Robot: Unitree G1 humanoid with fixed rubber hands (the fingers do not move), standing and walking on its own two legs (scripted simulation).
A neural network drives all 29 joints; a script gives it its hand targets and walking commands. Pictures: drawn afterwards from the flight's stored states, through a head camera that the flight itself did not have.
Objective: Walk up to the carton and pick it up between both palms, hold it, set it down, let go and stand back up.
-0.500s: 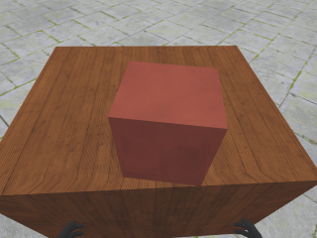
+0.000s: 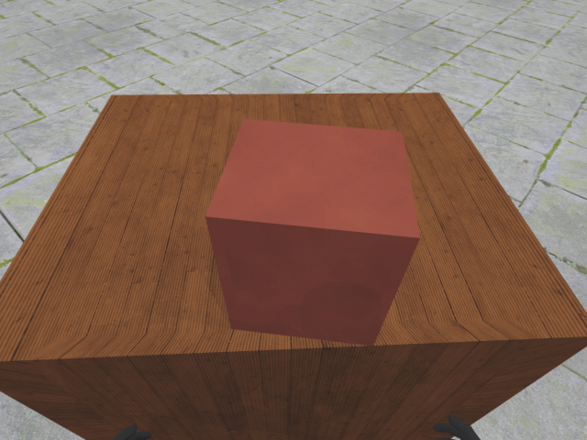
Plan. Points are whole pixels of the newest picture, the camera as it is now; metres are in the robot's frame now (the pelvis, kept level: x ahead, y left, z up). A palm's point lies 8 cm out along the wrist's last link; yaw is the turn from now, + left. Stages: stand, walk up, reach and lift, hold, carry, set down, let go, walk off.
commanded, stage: walk up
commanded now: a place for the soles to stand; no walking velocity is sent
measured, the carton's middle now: (311, 237) +0.39 -0.02 +0.08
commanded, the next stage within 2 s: reach and lift in 1.00 s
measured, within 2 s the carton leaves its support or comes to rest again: neither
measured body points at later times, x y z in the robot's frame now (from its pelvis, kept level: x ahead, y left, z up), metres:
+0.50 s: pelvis +0.02 +0.02 +0.00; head +0.03 +0.03 +0.45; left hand +0.13 +0.28 -0.11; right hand +0.13 -0.23 -0.11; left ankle +0.02 +0.13 -0.73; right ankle +0.02 -0.12 -0.73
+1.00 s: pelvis +0.02 +0.02 +0.00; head +0.03 +0.02 +0.45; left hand +0.12 +0.28 -0.11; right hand +0.16 -0.23 -0.11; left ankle +0.02 +0.13 -0.73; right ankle +0.02 -0.12 -0.73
